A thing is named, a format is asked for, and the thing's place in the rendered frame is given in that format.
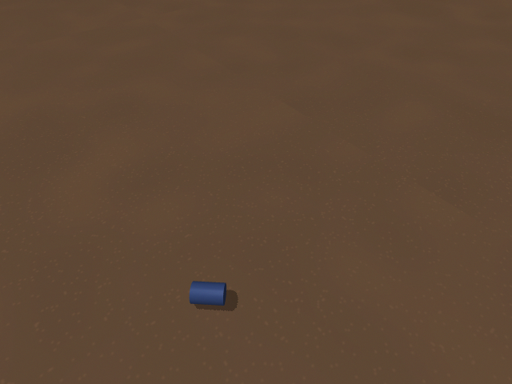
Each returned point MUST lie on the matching can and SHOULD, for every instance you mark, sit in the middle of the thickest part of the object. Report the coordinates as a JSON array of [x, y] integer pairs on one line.
[[208, 293]]

